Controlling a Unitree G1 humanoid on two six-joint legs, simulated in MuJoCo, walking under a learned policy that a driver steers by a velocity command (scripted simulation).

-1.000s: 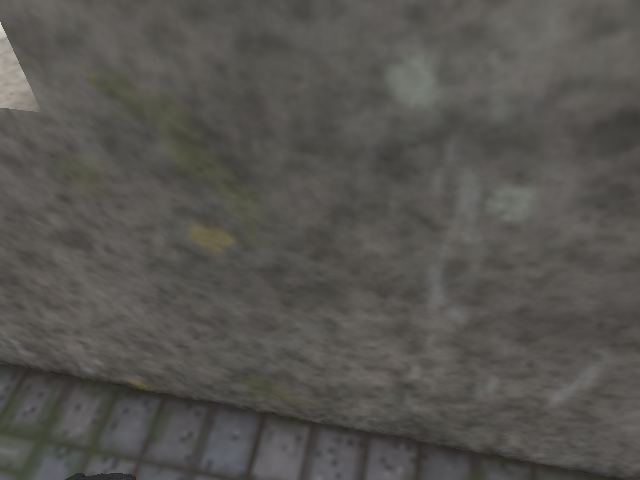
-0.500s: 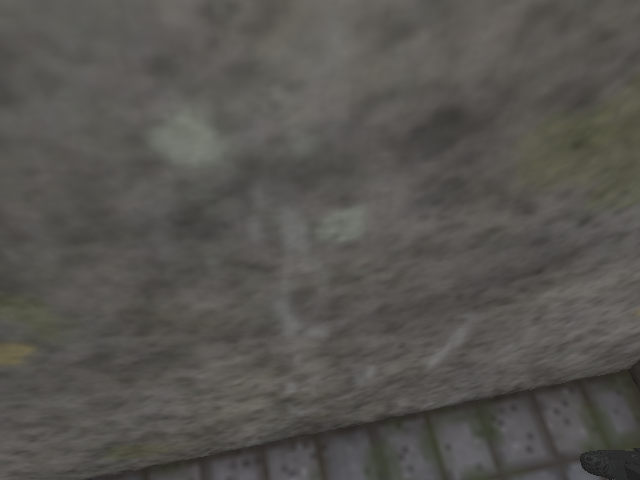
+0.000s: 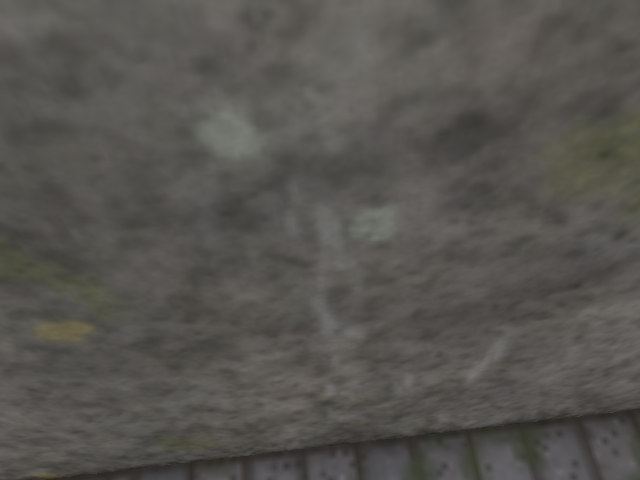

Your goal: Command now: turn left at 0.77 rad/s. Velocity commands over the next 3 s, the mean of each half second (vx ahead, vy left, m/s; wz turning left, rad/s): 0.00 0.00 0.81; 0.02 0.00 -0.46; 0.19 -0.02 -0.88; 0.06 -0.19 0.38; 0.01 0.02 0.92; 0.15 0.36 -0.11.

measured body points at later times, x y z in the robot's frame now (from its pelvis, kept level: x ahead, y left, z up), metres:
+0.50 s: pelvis -0.06 +0.08 +0.00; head -0.03 +0.12 +0.45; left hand -0.07 +0.41 -0.11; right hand +0.18 -0.13 -0.09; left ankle -0.12 +0.15 -0.74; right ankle +0.00 -0.08 -0.67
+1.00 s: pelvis -0.06 +0.06 -0.01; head -0.02 +0.05 +0.44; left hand +0.02 +0.36 -0.11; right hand +0.15 -0.20 -0.10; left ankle -0.12 +0.18 -0.68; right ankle -0.08 -0.05 -0.74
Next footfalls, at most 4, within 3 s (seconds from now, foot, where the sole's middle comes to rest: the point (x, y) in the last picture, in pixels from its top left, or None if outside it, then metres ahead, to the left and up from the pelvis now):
0.32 left None -0.08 0.17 -0.78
0.88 right None -0.04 -0.05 -0.78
1.22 left None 0.02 0.19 -0.78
1.66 right None -0.02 -0.16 -0.78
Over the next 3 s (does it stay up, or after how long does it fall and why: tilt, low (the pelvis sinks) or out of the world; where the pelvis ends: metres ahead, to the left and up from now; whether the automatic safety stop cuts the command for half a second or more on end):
stays up -0.10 0.18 -0.01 its command is cut before an obstacle after 1.0 s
